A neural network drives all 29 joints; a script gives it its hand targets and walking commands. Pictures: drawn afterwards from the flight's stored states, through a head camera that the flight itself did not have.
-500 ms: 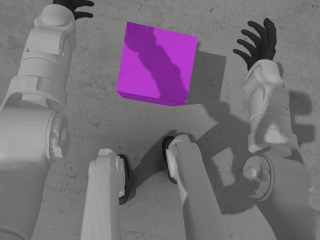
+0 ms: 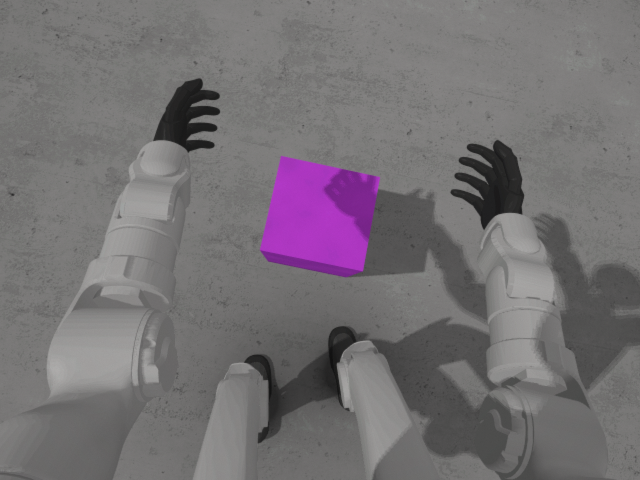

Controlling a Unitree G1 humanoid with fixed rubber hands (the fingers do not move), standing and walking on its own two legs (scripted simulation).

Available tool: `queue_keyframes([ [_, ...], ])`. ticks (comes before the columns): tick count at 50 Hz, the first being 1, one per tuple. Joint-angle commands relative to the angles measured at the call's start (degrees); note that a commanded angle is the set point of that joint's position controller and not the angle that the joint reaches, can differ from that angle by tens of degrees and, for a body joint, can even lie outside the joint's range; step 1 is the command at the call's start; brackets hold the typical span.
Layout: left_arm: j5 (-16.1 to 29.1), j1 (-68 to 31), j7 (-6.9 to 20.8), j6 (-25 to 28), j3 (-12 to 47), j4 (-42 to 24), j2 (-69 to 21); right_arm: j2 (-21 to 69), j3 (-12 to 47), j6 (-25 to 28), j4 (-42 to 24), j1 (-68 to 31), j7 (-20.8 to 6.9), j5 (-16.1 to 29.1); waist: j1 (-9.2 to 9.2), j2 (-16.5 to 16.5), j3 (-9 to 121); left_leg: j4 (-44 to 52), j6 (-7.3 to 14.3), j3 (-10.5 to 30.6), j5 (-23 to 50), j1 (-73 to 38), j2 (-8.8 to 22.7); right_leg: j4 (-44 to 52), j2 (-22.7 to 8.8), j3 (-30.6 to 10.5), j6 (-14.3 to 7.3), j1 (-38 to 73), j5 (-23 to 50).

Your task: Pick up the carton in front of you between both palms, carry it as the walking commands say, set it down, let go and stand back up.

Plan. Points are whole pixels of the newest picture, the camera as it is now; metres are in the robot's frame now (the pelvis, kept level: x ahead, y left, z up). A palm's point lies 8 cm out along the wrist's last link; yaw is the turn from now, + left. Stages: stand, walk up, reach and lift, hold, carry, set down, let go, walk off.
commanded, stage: let go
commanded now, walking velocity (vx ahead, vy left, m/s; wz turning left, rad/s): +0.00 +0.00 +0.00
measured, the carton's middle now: (317, 224) +0.48 -0.08 -0.53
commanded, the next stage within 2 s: stand in 1.22 s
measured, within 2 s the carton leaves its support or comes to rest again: neither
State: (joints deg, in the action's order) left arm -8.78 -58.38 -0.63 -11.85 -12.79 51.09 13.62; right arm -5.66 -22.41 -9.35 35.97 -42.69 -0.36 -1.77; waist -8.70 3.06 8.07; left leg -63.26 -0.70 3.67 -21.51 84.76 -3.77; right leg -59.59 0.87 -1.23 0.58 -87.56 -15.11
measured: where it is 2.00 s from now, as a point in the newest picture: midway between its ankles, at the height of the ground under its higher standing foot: (302, 397)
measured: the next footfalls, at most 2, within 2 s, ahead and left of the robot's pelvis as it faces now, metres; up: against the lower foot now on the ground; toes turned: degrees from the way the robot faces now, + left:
none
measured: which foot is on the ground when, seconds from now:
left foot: down 0.00-1.00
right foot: down 0.00-1.00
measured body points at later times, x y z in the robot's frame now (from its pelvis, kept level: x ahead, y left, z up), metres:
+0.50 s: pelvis +0.07 -0.02 +0.10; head +0.19 -0.02 +0.53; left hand +0.37 +0.16 +0.00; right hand +0.26 -0.27 +0.02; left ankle +0.04 +0.12 -0.62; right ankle +0.09 -0.12 -0.62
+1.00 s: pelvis +0.10 +0.03 +0.12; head +0.10 +0.02 +0.57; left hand +0.28 +0.25 +0.05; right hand +0.26 -0.21 +0.04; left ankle +0.05 +0.12 -0.62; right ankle +0.09 -0.12 -0.62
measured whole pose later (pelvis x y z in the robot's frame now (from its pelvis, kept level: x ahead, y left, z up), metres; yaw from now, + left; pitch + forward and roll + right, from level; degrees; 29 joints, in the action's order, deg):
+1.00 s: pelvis +0.10 +0.03 +0.12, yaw -3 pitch -1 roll -1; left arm 1.8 13.6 2.4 -5.5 -0.5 25.9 12.2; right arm -12.2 -3.0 -6.9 23.7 13.0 -3.8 -0.4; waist -0.2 2.6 -1.3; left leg -25.1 2.7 1.7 -18.3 5.7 -2.8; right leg -24.1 0.3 -4.4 2.1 -10.1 -13.2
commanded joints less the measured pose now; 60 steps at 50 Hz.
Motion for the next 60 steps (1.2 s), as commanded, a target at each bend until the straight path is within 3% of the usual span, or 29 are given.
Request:
queue_keyframes([
  [1, -1.9, 6.0, -3.3, 2.2, -3.5, -10.7, -1.3, -6.5, 4.9, 2.4, -9.1, 7.1, -3.0, -3.8, -2.55, 0.7, 42.0, 13.5, -1.3, -4.3, 13.1, -27.9, -2.9, 7.6, 2.6, 5.5, 2.9, 45.9, 20.8],
  [3, -2.0, 11.2, -4.7, 4.0, -2.4, -16.2, -2.4, -6.6, 6.9, 3.1, -10.2, 13.2, -4.3, -4.4, 0.00, -0.3, 40.9, 16.3, -1.3, -4.3, 12.1, -33.9, -2.6, 9.5, 2.8, 4.9, 2.4, 50.3, 19.7],
  [4, -0.5, 12.9, -5.0, 4.3, -1.0, -13.5, -6.3, -9.6, 4.3, 3.9, -8.8, 12.3, -4.5, -6.3, -3.50, -3.4, 35.6, 17.1, -1.1, -3.6, 7.5, -31.9, -2.2, 10.8, 2.5, 3.8, 1.6, 49.7, 16.0],
  [7, 1.3, 18.8, -6.3, 6.4, 1.2, -25.3, -3.8, -8.4, 11.7, 5.5, -16.4, 18.4, -6.0, -0.9, 2.22, -0.9, 37.9, 21.6, -1.0, -4.5, 6.6, -37.8, -2.0, 14.7, 1.5, 2.4, 0.7, 62.2, 15.2],
  [10, 2.6, 25.4, -5.7, 7.6, 1.9, -24.5, -3.7, -11.2, 11.7, 6.7, -18.3, 25.5, -6.4, -1.1, -1.35, -8.2, 29.1, 24.3, -0.5, -4.3, 4.1, -37.8, -1.3, 17.3, 1.4, 1.3, 1.4, 63.8, 15.7],
  [11, 2.3, 29.0, -4.8, 7.8, 2.2, -24.6, -3.1, -10.5, 14.9, 6.7, -14.7, 29.6, -6.1, 0.5, 2.56, -1.9, 26.1, 24.7, -0.6, -5.2, 1.2, -36.2, -1.5, 19.2, 1.1, -1.2, 0.8, 68.0, 10.9],
  [12, 2.2, 32.2, -4.7, 7.8, 2.5, -25.2, -1.6, -9.1, 14.6, 6.7, -13.0, 32.6, -6.5, 1.5, 2.33, -5.2, 23.6, 26.8, 0.2, -4.0, -1.5, -40.8, -0.4, 20.1, 0.9, 0.2, 0.9, 66.5, 6.2],
  [13, 3.4, 32.6, -4.6, 8.8, 2.3, -27.2, -2.8, -11.1, 14.2, 7.4, -16.9, 32.4, -6.5, 2.2, 3.44, -2.6, 23.3, 26.3, -0.5, -5.2, 0.8, -42.0, -0.7, 20.8, 0.3, -0.1, 1.2, 67.0, 8.6],
  [14, 4.0, 33.8, -3.8, 9.5, 3.5, -28.5, -2.8, -9.4, 12.6, 7.7, -19.7, 37.7, -5.7, -0.4, -1.51, -7.5, 25.4, 26.1, 0.1, -3.5, 3.6, -43.2, -0.2, 21.0, 0.8, -1.4, 1.5, 68.6, 12.5],
  [15, 2.6, 39.6, -3.4, 9.0, 3.7, -22.7, -2.9, -6.3, 18.5, 7.6, -15.6, 39.4, -6.0, 3.5, 5.41, -0.4, 20.4, 26.6, 0.0, -5.2, 2.4, -42.7, -1.3, 22.6, 0.1, -0.9, 1.2, 70.4, 9.4],
  [17, 4.0, 42.1, -2.4, 10.3, 4.7, -27.7, -2.5, -7.5, 16.8, 7.7, -18.2, 44.4, -5.6, 2.7, 1.37, -5.4, 20.6, 28.8, 0.6, -4.4, 3.4, -48.1, -0.6, 23.6, 0.2, -1.7, 2.3, 74.8, 14.6],
  [20, 3.9, 48.2, -2.0, 11.5, 3.7, -25.2, -1.3, -7.8, 17.7, 8.5, -16.3, 48.4, -4.6, 3.3, 4.27, -7.7, 16.3, 31.4, 0.3, -3.9, 8.6, -44.8, -0.6, 25.7, -1.2, -3.3, 1.5, 81.6, 26.7],
  [21, 5.6, 49.5, -1.5, 12.0, 6.4, -23.2, -0.3, -8.5, 19.3, 9.2, -18.5, 50.3, -4.5, 3.5, 1.95, -8.9, 14.0, 31.8, 1.1, -3.5, 10.6, -48.9, -0.4, 25.2, -0.5, -2.0, 2.5, 79.6, 29.8],
  [22, 4.8, 56.2, -1.9, 11.6, 4.8, -20.5, -1.6, -7.4, 19.3, 9.3, -22.3, 50.0, -4.1, 4.0, 5.06, -4.2, 13.8, 33.0, 0.4, -3.7, 14.1, -53.1, -0.8, 26.4, -0.9, -2.9, 2.2, 81.7, 31.0],
  [23, 4.9, 56.8, -1.8, 11.4, 4.0, -19.2, 0.2, -9.0, 19.6, 9.0, -18.6, 50.9, -3.9, 3.3, 4.98, -10.7, 10.7, 33.7, 0.7, -4.1, 14.1, -55.1, -0.5, 29.3, -0.8, -3.4, 3.2, 82.0, 29.9],
  [26, 5.3, 57.7, -0.9, 12.4, 5.9, -24.7, -0.8, -9.5, 18.1, 9.8, -20.9, 53.8, -4.3, 3.4, 5.08, -3.2, 6.6, 36.8, -0.1, -3.9, 15.5, -62.5, -0.7, 31.3, 0.0, -2.3, 3.2, 82.8, 26.8],
  [27, 4.1, 57.0, -0.4, 12.2, 5.6, -24.7, -1.0, -7.5, 21.6, 9.2, -16.2, 52.5, -4.3, 6.3, 9.80, 2.1, 2.8, 37.9, -0.3, -4.0, 13.3, -59.9, -0.6, 33.2, -0.8, -3.5, 1.8, 81.4, 20.5],
  [28, 5.8, 60.9, 0.4, 12.2, 6.8, -23.8, -0.5, -11.5, 20.3, 9.3, -18.9, 57.0, -3.8, 3.6, 4.81, -5.4, 5.4, 38.2, 0.0, -4.4, 16.1, -64.6, -0.4, 33.5, 0.3, -2.6, 2.4, 84.2, 27.8],
  [32, 6.8, 63.8, 0.4, 11.1, 8.3, -28.1, -0.8, -11.7, 18.3, 7.9, -19.4, 54.7, -4.2, 2.7, 6.39, -3.8, 3.7, 39.7, -0.7, -2.4, 19.8, -70.0, 1.2, 32.7, 1.8, -0.3, 2.1, 84.6, 24.1],
  [33, 6.1, 63.2, 1.0, 10.5, 8.7, -30.1, 0.8, -14.1, 17.4, 8.0, -17.8, 57.3, -3.9, 4.0, 5.28, 2.5, 4.3, 39.9, -1.6, -3.3, 23.7, -73.8, 1.2, 34.0, 2.1, -0.3, 1.5, 83.7, 26.7],
  [38, 8.2, 67.3, 2.3, 9.2, 9.7, -30.1, 2.1, -11.3, 19.6, 6.6, -18.8, 57.1, -4.0, 3.4, 7.30, -3.0, -2.9, 42.2, -0.4, -0.1, 25.0, -73.2, 2.8, 34.4, 3.2, 1.1, 1.5, 82.3, 20.2],
  [41, 8.6, 66.7, 2.9, 7.9, 10.1, -31.6, 0.7, -12.5, 18.3, 5.2, -16.7, 52.5, -4.2, 3.8, 9.74, 0.9, -5.3, 43.1, -2.1, -2.5, 24.0, -72.6, 2.1, 35.8, 3.3, 0.4, 0.9, 85.8, 16.0],
  [42, 9.4, 67.2, 3.0, 7.4, 9.2, -29.6, 2.8, -11.9, 18.0, 4.7, -15.8, 53.4, -3.8, 0.9, 9.09, -5.1, -5.4, 44.0, -1.1, -0.8, 24.2, -71.8, 3.5, 36.2, 2.9, 0.8, 0.7, 84.7, 15.7],
  [45, 10.5, 70.0, 3.3, 7.3, 12.4, -29.7, 1.6, -15.2, 16.1, 4.4, -15.5, 56.0, -3.5, 1.8, 6.95, 1.6, -6.2, 43.8, -1.7, -0.3, 31.0, -72.0, 3.9, 34.6, 4.1, 0.0, 0.6, 85.7, 19.1],
  [48, 11.6, 70.3, 2.3, 8.2, 10.7, -28.1, 3.3, -14.4, 15.0, 1.1, -20.7, 52.6, -1.9, 0.0, 6.85, -2.1, -5.0, 39.9, -2.1, 1.3, 40.5, -78.8, 4.9, 33.6, 5.7, 1.4, 0.5, 81.2, 14.4],
  [51, 11.8, 68.5, 2.0, 8.8, 12.2, -27.6, 3.3, -13.7, 18.2, 1.0, -19.8, 56.2, -2.0, 1.8, 4.83, -2.5, -8.2, 39.7, -0.7, 0.0, 30.7, -79.7, 3.6, 34.6, 5.6, 2.0, 0.1, 79.1, 9.6],
  [53, 9.6, 71.1, 1.8, 8.6, 9.1, -24.4, 6.3, -14.4, 18.0, 0.2, -19.8, 51.9, -2.0, 0.3, 10.00, -3.4, -8.2, 41.1, -0.8, 0.5, 28.5, -75.8, 4.2, 33.5, 4.8, 2.1, 0.5, 81.3, 8.2],
  [55, 10.8, 67.5, 2.3, 8.1, 10.8, -28.7, 3.6, -14.6, 16.5, -0.7, -19.5, 56.8, -1.5, -0.5, 6.52, 0.9, -10.5, 42.0, -1.7, 0.4, 25.1, -75.2, 4.0, 33.7, 4.5, 1.6, 0.1, 79.8, 7.6],
  [60, 8.9, 65.3, 1.0, 8.9, 9.4, -31.2, 4.6, -11.9, 19.0, -0.7, -18.0, 51.9, -1.4, 1.5, 9.54, 4.1, -5.4, 39.6, -1.3, 0.2, 30.1, -75.3, 3.5, 32.6, 3.9, 0.0, 0.1, 80.2, 11.6],
])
